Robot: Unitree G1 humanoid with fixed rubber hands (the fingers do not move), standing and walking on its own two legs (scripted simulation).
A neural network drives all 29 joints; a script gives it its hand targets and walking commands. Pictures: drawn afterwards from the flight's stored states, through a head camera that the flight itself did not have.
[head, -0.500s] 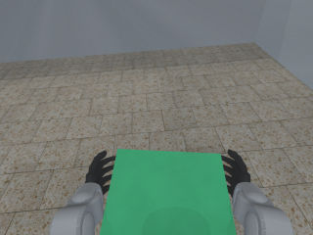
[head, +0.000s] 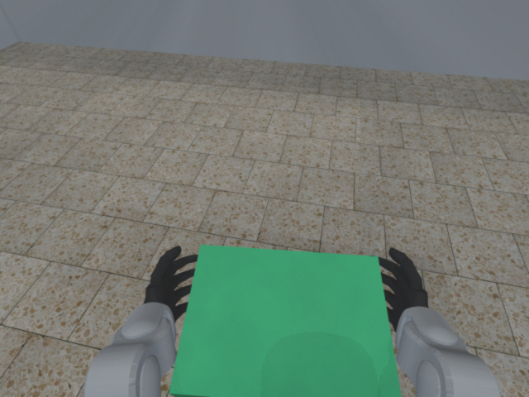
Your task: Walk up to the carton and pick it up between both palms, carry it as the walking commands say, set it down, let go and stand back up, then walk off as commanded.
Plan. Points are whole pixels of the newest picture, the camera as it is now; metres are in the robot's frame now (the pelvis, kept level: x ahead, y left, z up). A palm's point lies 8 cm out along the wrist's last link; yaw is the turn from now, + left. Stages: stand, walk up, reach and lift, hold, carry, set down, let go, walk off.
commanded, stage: carry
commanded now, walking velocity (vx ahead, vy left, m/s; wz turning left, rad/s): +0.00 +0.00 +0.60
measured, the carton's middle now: (280, 345) +0.21 +0.00 +0.01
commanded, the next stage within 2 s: none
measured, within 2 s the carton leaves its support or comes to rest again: neither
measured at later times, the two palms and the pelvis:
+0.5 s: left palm out of the picture +0.11 +0.24 +0.07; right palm (313, 320) +0.22 -0.04 +0.07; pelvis -0.05 +0.02 -0.01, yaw +20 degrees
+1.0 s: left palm out of the picture +0.00 +0.25 +0.11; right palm (277, 349) +0.18 +0.00 +0.09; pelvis -0.10 +0.00 +0.00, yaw +37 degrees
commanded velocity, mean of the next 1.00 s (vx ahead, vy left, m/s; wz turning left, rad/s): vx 0.00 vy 0.00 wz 0.60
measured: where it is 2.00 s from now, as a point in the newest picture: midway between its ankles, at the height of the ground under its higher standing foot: outside the picture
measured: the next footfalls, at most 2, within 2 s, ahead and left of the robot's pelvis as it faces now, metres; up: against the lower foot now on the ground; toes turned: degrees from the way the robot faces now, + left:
right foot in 0.10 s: +0.02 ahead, -0.13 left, +0.00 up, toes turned -3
left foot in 0.44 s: -0.03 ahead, +0.14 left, +0.00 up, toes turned +26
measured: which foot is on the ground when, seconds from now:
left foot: down 0.00-0.10, up 0.12-0.42, down 0.44-0.82, up 0.84-1.00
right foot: up 0.00-0.08, down 0.10-0.46, up 0.48-0.80, down 0.82-1.00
